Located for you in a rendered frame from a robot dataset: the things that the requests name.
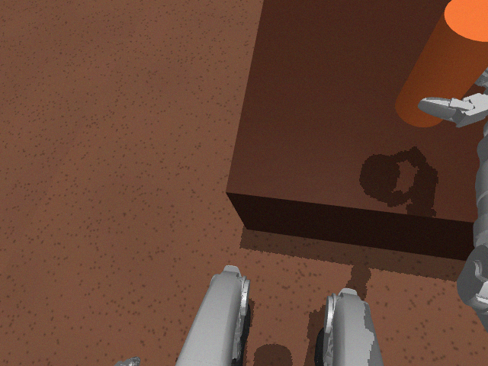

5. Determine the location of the right robot arm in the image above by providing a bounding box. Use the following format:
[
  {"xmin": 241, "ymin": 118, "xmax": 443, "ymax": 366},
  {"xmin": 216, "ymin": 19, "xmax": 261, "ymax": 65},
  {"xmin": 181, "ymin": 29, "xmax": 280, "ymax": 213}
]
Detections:
[{"xmin": 457, "ymin": 121, "xmax": 488, "ymax": 333}]

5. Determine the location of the can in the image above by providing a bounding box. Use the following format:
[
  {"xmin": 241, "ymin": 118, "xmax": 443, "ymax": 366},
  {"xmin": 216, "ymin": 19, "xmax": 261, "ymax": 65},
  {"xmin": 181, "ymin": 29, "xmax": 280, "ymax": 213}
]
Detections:
[{"xmin": 395, "ymin": 0, "xmax": 488, "ymax": 127}]

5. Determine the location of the right robot hand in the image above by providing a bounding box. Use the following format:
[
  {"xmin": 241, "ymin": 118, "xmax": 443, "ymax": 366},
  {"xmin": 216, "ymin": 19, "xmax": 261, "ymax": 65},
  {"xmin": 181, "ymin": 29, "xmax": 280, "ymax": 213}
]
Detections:
[{"xmin": 418, "ymin": 67, "xmax": 488, "ymax": 127}]

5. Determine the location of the left robot foot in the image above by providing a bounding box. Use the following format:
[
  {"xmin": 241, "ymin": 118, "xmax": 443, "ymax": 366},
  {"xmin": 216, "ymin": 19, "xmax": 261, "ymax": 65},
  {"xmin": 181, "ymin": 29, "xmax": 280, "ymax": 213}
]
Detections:
[{"xmin": 231, "ymin": 304, "xmax": 251, "ymax": 366}]

